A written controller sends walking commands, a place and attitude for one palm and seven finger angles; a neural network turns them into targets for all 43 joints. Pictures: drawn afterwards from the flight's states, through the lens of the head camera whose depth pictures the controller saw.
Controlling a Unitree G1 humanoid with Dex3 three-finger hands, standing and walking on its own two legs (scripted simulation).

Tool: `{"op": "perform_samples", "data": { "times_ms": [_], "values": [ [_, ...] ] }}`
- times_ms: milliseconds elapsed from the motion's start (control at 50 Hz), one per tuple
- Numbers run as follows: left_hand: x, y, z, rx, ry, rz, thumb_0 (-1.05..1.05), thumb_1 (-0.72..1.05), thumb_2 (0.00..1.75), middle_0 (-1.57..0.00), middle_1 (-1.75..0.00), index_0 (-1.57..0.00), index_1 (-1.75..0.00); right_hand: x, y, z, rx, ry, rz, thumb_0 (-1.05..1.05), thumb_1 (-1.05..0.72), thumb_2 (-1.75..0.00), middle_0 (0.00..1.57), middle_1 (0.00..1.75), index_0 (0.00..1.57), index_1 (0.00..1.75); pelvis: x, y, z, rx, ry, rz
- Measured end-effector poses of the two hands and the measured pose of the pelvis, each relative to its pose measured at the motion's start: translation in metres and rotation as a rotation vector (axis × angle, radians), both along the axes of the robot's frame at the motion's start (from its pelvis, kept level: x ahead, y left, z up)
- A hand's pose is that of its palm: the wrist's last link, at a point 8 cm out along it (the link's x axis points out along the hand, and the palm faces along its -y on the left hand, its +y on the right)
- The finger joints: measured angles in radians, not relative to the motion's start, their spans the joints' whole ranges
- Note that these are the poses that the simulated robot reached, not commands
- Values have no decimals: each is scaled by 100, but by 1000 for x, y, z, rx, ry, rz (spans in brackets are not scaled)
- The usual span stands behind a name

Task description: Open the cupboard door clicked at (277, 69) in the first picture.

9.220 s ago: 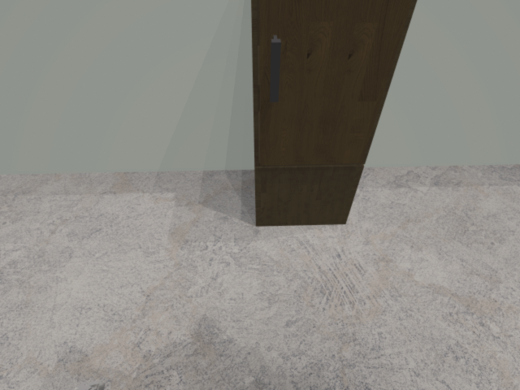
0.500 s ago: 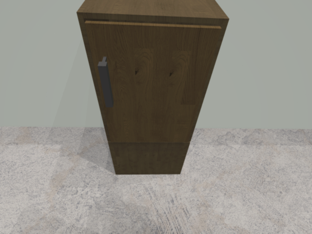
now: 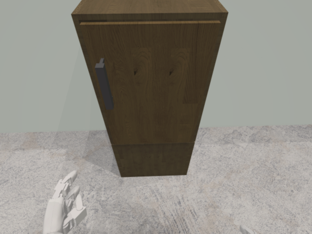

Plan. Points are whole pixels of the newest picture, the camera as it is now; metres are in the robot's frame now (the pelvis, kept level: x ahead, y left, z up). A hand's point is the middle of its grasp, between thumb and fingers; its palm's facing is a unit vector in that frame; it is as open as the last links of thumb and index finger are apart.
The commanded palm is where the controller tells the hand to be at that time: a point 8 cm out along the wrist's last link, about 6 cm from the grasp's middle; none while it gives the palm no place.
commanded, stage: raise the hand with hooked fingers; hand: left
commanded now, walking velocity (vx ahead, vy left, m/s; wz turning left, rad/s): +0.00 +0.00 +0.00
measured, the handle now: (106, 84) +0.57 +0.19 +0.07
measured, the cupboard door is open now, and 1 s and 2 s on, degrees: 0 0 0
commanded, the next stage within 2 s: move the hooked fingers beside the handle in 1.92 s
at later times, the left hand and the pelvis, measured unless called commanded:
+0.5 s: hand (82, 205) +0.20 +0.19 +0.00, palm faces +0.01 -1.00 -0.05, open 10.2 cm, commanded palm +0.17 +0.25 +0.01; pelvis -0.02 -0.03 -0.07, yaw +0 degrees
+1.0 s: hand (60, 178) +0.24 +0.24 +0.04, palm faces +0.08 -1.00 -0.05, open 13.1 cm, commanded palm +0.22 +0.29 +0.05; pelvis -0.01 +0.00 -0.03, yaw -1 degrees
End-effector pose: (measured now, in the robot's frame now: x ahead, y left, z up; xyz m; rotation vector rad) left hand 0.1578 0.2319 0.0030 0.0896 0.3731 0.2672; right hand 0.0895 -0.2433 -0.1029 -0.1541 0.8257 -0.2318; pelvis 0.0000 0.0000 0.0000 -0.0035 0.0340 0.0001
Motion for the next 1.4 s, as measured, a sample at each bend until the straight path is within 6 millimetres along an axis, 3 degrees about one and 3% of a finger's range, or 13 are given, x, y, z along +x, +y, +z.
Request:
{"op": "perform_samples", "data": {
  "times_ms": [60,100,160,220,300,380,480,620,720,880,1140,1260,1400],
  "values": [
    [31,-12,24,-27,-305,-119,2,83,85,-20,-37,-20,-36,38,-8,6,-18,-146,45,1,-91,-90,21,29,20,29,-5,-4,-17,1,72,-20],
    [34,-21,21,-49,-426,-217,1,78,84,-20,-40,-20,-39,62,-14,9,-32,-222,73,1,-91,-90,21,29,20,29,-9,-8,-32,2,110,-31],
    [21,-24,-6,-87,-402,-271,1,71,81,-21,-44,-21,-43,92,-21,12,-56,-304,104,1,-91,-90,21,29,20,29,-12,-14,-51,2,135,-33],
    [-5,-14,-34,-116,-285,-197,1,64,78,-22,-48,-22,-47,115,-22,14,-81,-347,131,1,-91,-90,20,29,20,29,-11,-19,-63,-6,147,-25],
    [-33,6,-35,-49,-269,-86,2,54,74,-23,-54,-23,-53,127,-16,8,-100,-348,177,1,-91,-90,20,29,20,29,-11,-25,-71,-31,158,-6],
    [-26,13,-14,12,-401,-119,2,44,71,-23,-60,-23,-59,120,-7,-13,-88,-294,215,1,-91,-90,20,29,20,29,-15,-28,-77,-58,166,10],
    [12,10,-3,-28,-392,-255,1,33,66,-23,-67,-23,-66,86,2,-36,-31,-191,171,1,-91,-90,21,29,20,29,-19,-28,-73,-64,164,6],
    [37,25,12,-43,-301,-213,1,16,59,-25,-78,-25,-77,32,-6,-34,-9,-79,44,1,-90,-90,21,30,21,30,-12,-20,-52,-38,153,-23],
    [41,37,23,-17,-350,-196,1,5,54,-26,-85,-26,-84,14,-19,-27,-57,-39,23,1,-90,-90,21,30,21,30,-10,-12,-46,-35,150,-26],
    [52,47,29,-31,-368,-220,0,-14,46,-27,-97,-27,-96,28,-23,-6,-114,-82,35,1,-91,-90,21,29,20,29,-8,-1,-38,-38,127,-23],
    [71,76,59,-29,-393,-197,0,-42,34,-29,-115,-29,-115,73,18,22,-62,-204,140,1,-91,-90,21,30,20,29,-7,5,-24,-47,77,-9],
    [81,87,69,-35,-381,-185,-1,-48,31,-30,-119,-30,-118,73,23,23,-51,-191,157,1,-90,-90,21,30,21,30,-8,5,-19,-46,61,-5],
    [95,93,84,-29,-393,-196,-1,-50,30,-30,-120,-30,-119,59,13,21,-63,-148,134,1,-90,-90,21,30,21,30,-8,3,-15,-42,48,-6]
  ]
}}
